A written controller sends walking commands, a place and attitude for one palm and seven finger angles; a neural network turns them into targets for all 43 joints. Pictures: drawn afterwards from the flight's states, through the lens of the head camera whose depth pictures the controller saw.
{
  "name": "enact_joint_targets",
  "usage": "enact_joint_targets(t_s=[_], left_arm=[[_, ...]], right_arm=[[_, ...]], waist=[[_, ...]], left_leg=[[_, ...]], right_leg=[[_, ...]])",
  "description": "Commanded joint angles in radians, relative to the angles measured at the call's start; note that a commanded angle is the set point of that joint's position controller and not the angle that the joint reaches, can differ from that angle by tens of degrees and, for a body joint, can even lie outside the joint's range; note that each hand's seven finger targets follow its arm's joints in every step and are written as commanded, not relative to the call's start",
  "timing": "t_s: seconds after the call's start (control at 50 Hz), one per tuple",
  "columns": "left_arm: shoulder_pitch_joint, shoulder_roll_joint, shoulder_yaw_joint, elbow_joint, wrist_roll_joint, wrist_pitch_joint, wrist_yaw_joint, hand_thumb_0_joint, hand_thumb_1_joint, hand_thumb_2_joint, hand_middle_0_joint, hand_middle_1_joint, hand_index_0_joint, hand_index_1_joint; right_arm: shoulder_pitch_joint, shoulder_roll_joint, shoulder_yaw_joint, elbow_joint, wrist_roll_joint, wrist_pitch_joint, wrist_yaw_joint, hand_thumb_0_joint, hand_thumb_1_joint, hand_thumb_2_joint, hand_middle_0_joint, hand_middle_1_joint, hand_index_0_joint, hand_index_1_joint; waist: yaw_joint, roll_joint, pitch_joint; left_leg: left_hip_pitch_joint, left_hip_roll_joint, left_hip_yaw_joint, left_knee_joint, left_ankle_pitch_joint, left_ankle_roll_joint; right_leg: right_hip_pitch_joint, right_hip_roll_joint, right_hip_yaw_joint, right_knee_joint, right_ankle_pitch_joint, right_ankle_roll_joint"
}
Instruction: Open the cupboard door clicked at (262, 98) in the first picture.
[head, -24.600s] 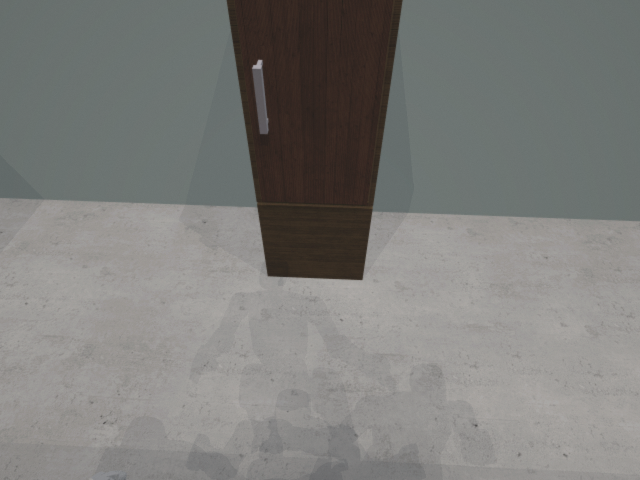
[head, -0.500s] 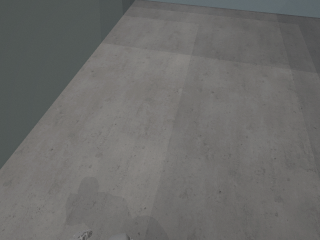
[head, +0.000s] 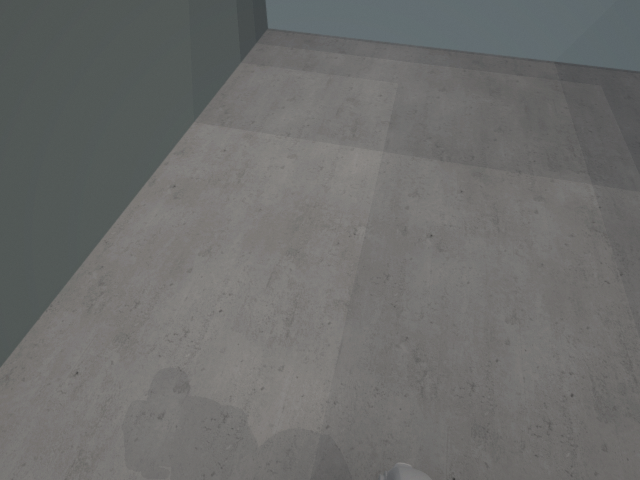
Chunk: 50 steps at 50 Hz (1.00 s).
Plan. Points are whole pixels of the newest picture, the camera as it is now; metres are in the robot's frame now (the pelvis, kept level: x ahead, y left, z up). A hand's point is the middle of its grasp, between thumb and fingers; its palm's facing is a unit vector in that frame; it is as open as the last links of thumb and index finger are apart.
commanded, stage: walk to a spot facing it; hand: left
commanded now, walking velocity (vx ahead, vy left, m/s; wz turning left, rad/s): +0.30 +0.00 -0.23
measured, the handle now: out of the picture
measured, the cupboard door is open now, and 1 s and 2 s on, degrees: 50 50 50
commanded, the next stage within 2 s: turn to face it in 0.06 s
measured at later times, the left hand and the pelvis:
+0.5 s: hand (252, 435) +0.21 +0.13 -0.19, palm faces +0.14 -0.97 -0.17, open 7.3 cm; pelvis +0.20 -0.05 -0.01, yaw +6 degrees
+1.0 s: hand (259, 402) +0.25 +0.12 -0.16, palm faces +0.41 -0.87 -0.29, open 7.4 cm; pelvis +0.26 -0.11 -0.01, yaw +24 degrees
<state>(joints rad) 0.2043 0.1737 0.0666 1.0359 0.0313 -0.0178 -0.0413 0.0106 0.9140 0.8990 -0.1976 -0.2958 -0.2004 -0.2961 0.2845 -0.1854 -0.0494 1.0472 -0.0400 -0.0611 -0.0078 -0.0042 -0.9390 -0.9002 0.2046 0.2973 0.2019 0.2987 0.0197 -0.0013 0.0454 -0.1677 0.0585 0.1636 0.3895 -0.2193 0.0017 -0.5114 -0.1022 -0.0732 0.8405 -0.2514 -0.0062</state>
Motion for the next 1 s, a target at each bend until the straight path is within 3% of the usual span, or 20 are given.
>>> enact_joint_targets(t_s=[0.0,0.06,0.08,0.1,0.12,0.16,0.24,0.44,0.46,0.48,0.5,0.52,0.54,0.62,0.76,0.78,0.8,0.82,0.88,0.98], left_arm=[[-0.044,0.045,0.007,-0.069,-0.003,-0.009,-0.006,0.0,0.9,0.9,-0.2,-0.3,-0.2,-0.3],[0.042,0.093,0.019,-0.036,-0.001,-0.014,0.0,0.0,0.9,0.9,-0.2,-0.3,-0.2,-0.3],[0.151,0.146,0.032,-0.008,0.001,-0.024,0.007,0.0,0.9,0.9,-0.2,-0.3,-0.2,-0.3],[0.283,0.255,0.057,0.029,0.002,-0.035,0.019,0.0,0.9,0.9,-0.2,-0.3,-0.2,-0.3],[0.318,0.286,0.059,0.035,-0.018,-0.029,0.026,0.0,0.9,0.9,-0.2,-0.3,-0.2,-0.3],[0.179,0.184,0.03,0.004,-0.016,-0.039,0.048,0.0,0.9,0.9,-0.2,-0.3,-0.2,-0.3],[0.088,0.103,-0.006,-0.007,-0.014,-0.061,0.055,0.0,0.9,0.9,-0.2,-0.3,-0.2,-0.3],[0.055,0.154,0.02,-0.036,-0.019,-0.024,0.067,0.0,0.9,0.9,-0.2,-0.3,-0.2,-0.3],[0.06,0.156,0.02,-0.048,-0.023,-0.018,0.066,0.0,0.9,0.9,-0.2,-0.3,-0.2,-0.3],[0.083,0.114,0.017,-0.079,-0.032,-0.007,0.065,0.0,0.9,0.9,-0.2,-0.3,-0.2,-0.3],[0.032,0.115,0.007,-0.121,-0.029,0.001,0.071,0.0,0.9,0.9,-0.2,-0.3,-0.2,-0.3],[-0.012,0.123,0.014,-0.157,-0.019,0.013,0.07,0.0,0.9,0.9,-0.2,-0.3,-0.2,-0.3],[-0.045,0.103,0.016,-0.147,-0.014,0.018,0.07,0.0,0.9,0.9,-0.2,-0.3,-0.2,-0.3],[-0.004,0.107,0.026,-0.135,-0.015,0.04,0.049,0.0,0.9,0.9,-0.2,-0.3,-0.2,-0.3],[0.096,0.127,0.032,-0.159,-0.016,0.038,0.052,0.0,0.9,0.9,-0.2,-0.3,-0.2,-0.3],[0.141,0.183,0.044,-0.162,-0.006,0.029,0.058,0.0,0.9,0.9,-0.2,-0.3,-0.2,-0.3],[0.143,0.282,0.064,-0.177,0.009,0.023,0.067,0.0,0.9,0.9,-0.2,-0.3,-0.2,-0.3],[0.066,0.303,0.051,-0.211,0.001,0.027,0.068,0.0,0.9,0.9,-0.2,-0.3,-0.2,-0.3],[-0.054,0.203,0.029,-0.237,-0.004,0.016,0.073,0.0,0.9,0.9,-0.2,-0.3,-0.2,-0.3],[0.095,0.244,0.031,-0.184,-0.001,0.002,0.071,0.0,0.9,0.9,-0.2,-0.3,-0.2,-0.3]], right_arm=[[0.068,-0.147,-0.029,-0.026,0.003,0.0,0.003,0.0,-0.9,-0.9,0.2,0.3,0.2,0.3],[0.07,-0.133,-0.021,-0.015,0.004,0.011,0.003,0.0,-0.9,-0.9,0.2,0.3,0.2,0.3],[0.061,-0.107,-0.016,-0.021,0.013,0.011,0.008,0.0,-0.9,-0.9,0.2,0.3,0.2,0.3],[0.064,-0.048,-0.003,-0.045,0.024,0.009,0.015,0.0,-0.9,-0.9,0.2,0.3,0.2,0.3],[0.008,-0.07,-0.006,-0.081,0.024,0.012,0.014,0.0,-0.9,-0.9,0.2,0.3,0.2,0.3],[-0.019,-0.088,-0.016,-0.062,0.025,0.011,0.001,0.0,-0.9,-0.9,0.2,0.3,0.2,0.3],[0.066,0.003,0.008,0.004,0.024,0.042,0.004,0.0,-0.9,-0.9,0.2,0.3,0.2,0.3],[0.0,-0.056,0.0,-0.063,0.017,0.064,0.017,0.0,-0.9,-0.9,0.2,0.3,0.2,0.3],[0.065,-0.103,-0.013,-0.056,0.011,0.062,0.015,0.0,-0.9,-0.9,0.2,0.3,0.2,0.3],[0.123,-0.205,-0.034,-0.068,0.003,0.058,0.009,0.0,-0.9,-0.9,0.2,0.3,0.2,0.3],[0.158,-0.259,-0.043,-0.066,0.007,0.065,-0.004,0.0,-0.9,-0.9,0.2,0.3,0.2,0.3],[0.118,-0.285,-0.047,-0.09,0.01,0.067,-0.009,0.0,-0.9,-0.9,0.2,0.3,0.2,0.3],[0.062,-0.262,-0.046,-0.107,0.009,0.065,-0.015,0.0,-0.9,-0.9,0.2,0.3,0.2,0.3],[-0.085,-0.221,-0.04,-0.168,0.008,0.063,-0.016,0.0,-0.9,-0.9,0.2,0.3,0.2,0.3],[-0.166,-0.249,-0.077,-0.218,0.01,0.098,0.001,0.0,-0.9,-0.9,0.2,0.3,0.2,0.3],[-0.19,-0.21,-0.076,-0.237,0.019,0.102,0.006,0.0,-0.9,-0.9,0.2,0.3,0.2,0.3],[-0.191,-0.125,-0.064,-0.264,0.025,0.102,0.013,0.0,-0.9,-0.9,0.2,0.3,0.2,0.3],[-0.218,-0.154,-0.063,-0.28,0.017,0.095,0.021,0.0,-0.9,-0.9,0.2,0.3,0.2,0.3],[-0.168,-0.132,-0.061,-0.242,0.02,0.113,0.032,0.0,-0.9,-0.9,0.2,0.3,0.2,0.3],[-0.249,-0.081,-0.024,-0.254,0.031,0.098,0.04,0.0,-0.9,-0.9,0.2,0.3,0.2,0.3]], waist=[[-0.025,0.113,0.037],[0.021,0.06,0.014],[0.074,-0.051,-0.027],[0.122,-0.321,-0.082],[0.131,-0.297,-0.089],[0.051,-0.244,-0.055],[-0.035,-0.107,-0.083],[-0.063,-0.084,-0.061],[-0.091,0.012,-0.11],[-0.104,0.283,-0.16],[-0.132,0.3,-0.178],[-0.108,0.149,-0.13],[-0.09,0.204,-0.125],[-0.025,0.131,-0.09],[0.019,0.124,-0.099],[0.044,0.011,-0.091],[0.056,-0.286,-0.067],[0.042,-0.271,-0.04],[-0.041,-0.248,-0.027],[0.033,-0.194,-0.08]], left_leg=[[-0.109,0.236,-0.113,-0.219,-0.177,0.109],[-0.12,0.18,-0.053,-0.034,-0.136,0.059],[-0.225,0.111,0.022,0.178,-0.122,0.025],[-0.439,-0.011,0.085,0.487,-0.266,-0.018],[-0.507,-0.005,-0.038,0.698,-0.427,-0.012],[-0.524,0.07,-0.153,0.798,-0.251,-0.02],[-0.32,0.063,-0.115,0.584,-0.139,-0.042],[-0.129,-0.006,-0.031,0.186,0.05,-0.012],[0.01,0.028,-0.087,0.133,0.26,0.023],[0.157,0.265,-0.427,0.086,0.601,0.151],[0.127,0.403,-0.62,-0.003,0.65,0.265],[0.031,0.406,-0.641,-0.035,0.382,0.272],[-0.024,0.351,-0.649,-0.067,0.232,0.24],[-0.164,0.207,-0.448,-0.094,0.021,0.149],[-0.317,0.098,-0.447,-0.041,-0.188,0.091],[-0.406,0.011,-0.363,0.095,-0.227,0.036],[-0.573,-0.12,-0.195,0.378,-0.324,-0.042],[-0.5,-0.083,-0.188,0.63,-0.354,-0.035],[-0.456,-0.016,-0.17,0.811,-0.233,-0.051],[-0.353,-0.06,-0.048,0.407,-0.248,-0.062]], right_leg=[[0.148,0.023,-0.045,-0.16,0.063,0.005],[0.343,0.063,-0.058,-0.289,0.044,-0.012],[0.504,-0.006,0.066,-0.366,-0.046,-0.052],[0.673,-0.236,0.421,-0.525,-0.151,-0.158],[0.654,-0.336,0.588,-0.653,-0.182,-0.226],[0.533,-0.299,0.436,-0.613,0.087,-0.204],[0.394,-0.213,0.065,-0.561,0.575,-0.152],[0.402,-0.201,-0.093,-0.296,0.609,-0.063],[0.321,-0.166,-0.12,-0.146,0.481,-0.019],[0.089,-0.031,-0.149,0.093,-0.032,0.058],[0.031,0.045,-0.033,0.305,-0.47,0.065],[-0.024,0.037,0.044,0.378,-0.428,0.065],[-0.067,0.025,0.068,0.409,-0.361,0.067],[0.031,0.024,0.066,0.249,-0.197,0.068],[0.356,0.102,-0.006,-0.286,-0.091,0.049],[0.431,0.001,0.106,-0.472,-0.156,0.019],[0.466,-0.285,0.444,-0.649,-0.307,-0.092],[0.302,-0.399,0.472,-0.68,-0.222,-0.158],[0.265,-0.249,0.184,-0.536,0.166,-0.117],[0.519,-0.228,0.049,-0.369,0.736,-0.093]])
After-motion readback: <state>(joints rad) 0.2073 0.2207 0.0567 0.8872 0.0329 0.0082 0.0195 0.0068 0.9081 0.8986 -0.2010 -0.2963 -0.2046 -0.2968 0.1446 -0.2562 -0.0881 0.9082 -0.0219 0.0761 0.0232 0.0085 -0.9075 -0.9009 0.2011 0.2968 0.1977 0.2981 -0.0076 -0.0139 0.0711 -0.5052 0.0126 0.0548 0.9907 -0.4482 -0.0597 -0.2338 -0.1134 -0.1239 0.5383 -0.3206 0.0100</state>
